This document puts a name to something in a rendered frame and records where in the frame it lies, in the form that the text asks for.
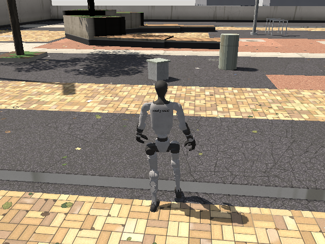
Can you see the robot left hand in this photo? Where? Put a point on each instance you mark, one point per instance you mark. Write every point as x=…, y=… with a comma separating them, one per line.
x=141, y=141

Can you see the robot right forearm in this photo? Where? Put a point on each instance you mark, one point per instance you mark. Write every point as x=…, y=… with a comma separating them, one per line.
x=188, y=134

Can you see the robot torso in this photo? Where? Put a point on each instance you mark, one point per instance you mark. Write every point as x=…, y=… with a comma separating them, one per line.
x=161, y=122

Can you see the left robot shin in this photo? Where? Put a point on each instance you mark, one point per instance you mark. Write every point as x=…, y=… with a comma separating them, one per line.
x=153, y=188

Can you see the right robot upper arm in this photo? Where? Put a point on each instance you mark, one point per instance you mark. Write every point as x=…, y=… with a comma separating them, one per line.
x=180, y=115

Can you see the left robot upper arm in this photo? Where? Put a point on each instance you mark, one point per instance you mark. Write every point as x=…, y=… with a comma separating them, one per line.
x=143, y=115

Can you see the robot right hand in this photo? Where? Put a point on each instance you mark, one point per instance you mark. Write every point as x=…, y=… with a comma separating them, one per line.
x=193, y=143

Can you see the robot left forearm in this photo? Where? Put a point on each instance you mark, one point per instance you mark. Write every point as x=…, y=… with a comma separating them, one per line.
x=139, y=131

